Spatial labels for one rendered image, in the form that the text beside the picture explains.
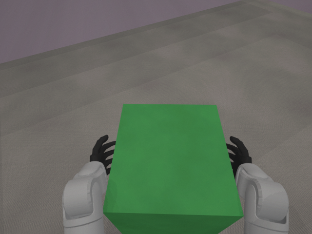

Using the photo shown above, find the carton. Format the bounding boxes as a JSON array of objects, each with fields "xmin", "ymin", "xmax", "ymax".
[{"xmin": 103, "ymin": 104, "xmax": 244, "ymax": 234}]

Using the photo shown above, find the right robot hand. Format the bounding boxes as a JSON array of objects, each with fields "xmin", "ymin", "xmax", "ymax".
[{"xmin": 226, "ymin": 136, "xmax": 252, "ymax": 178}]

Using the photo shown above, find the left robot forearm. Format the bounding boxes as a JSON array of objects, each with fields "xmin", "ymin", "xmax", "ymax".
[{"xmin": 62, "ymin": 161, "xmax": 107, "ymax": 234}]

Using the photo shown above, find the left robot hand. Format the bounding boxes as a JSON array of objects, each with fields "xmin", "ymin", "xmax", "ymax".
[{"xmin": 90, "ymin": 135, "xmax": 116, "ymax": 175}]

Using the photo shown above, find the right robot forearm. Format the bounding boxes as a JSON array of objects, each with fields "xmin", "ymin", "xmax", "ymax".
[{"xmin": 235, "ymin": 163, "xmax": 289, "ymax": 234}]

